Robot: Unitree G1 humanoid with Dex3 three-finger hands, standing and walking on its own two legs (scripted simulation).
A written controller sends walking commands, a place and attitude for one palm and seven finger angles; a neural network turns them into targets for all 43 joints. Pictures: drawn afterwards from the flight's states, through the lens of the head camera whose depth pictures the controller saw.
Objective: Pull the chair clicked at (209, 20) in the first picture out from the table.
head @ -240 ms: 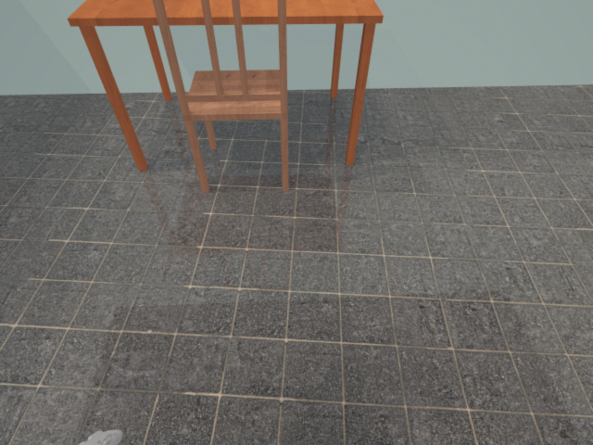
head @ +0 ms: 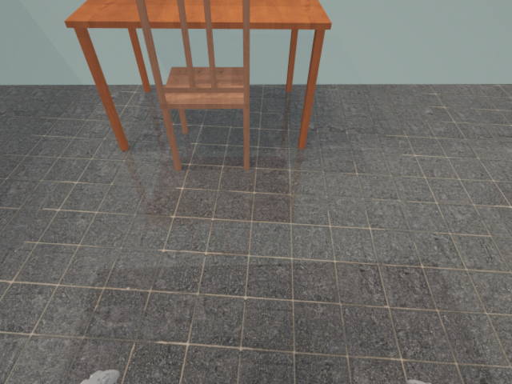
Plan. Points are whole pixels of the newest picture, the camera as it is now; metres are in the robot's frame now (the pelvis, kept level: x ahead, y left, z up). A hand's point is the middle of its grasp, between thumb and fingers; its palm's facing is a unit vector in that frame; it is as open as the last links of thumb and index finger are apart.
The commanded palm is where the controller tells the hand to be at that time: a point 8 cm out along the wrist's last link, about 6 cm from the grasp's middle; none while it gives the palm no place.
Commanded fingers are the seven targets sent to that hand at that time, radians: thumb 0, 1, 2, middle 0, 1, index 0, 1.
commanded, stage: stand and wait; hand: left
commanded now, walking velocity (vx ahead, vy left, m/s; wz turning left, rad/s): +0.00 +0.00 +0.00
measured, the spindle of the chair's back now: (186, 44) +1.37 +0.38 -0.05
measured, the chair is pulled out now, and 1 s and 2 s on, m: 0.00 0.00 0.00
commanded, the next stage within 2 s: look at it before walking up in 0.58 s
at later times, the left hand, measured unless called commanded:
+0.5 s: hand out of the picture +0.06 +0.25 -0.15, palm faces -0.03 -0.94 -0.33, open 7.3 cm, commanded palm none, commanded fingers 0.00 0.90 0.90 -0.20 -0.30 -0.20 -0.30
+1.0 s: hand out of the picture +0.07 +0.24 -0.15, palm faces -0.04 -0.94 -0.32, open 7.3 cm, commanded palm none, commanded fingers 0.00 0.90 0.90 -0.20 -0.30 -0.20 -0.30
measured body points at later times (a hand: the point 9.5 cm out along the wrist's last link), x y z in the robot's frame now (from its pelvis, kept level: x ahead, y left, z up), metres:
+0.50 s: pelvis -0.01 +0.00 +0.00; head +0.00 +0.00 +0.45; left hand +0.06 +0.30 -0.13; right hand +0.06 -0.30 -0.13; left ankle -0.01 +0.13 -0.74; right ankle -0.01 -0.12 -0.74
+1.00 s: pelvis -0.01 +0.00 +0.01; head +0.00 +0.00 +0.46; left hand +0.07 +0.29 -0.13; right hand +0.07 -0.29 -0.13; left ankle -0.01 +0.13 -0.74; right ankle -0.01 -0.12 -0.74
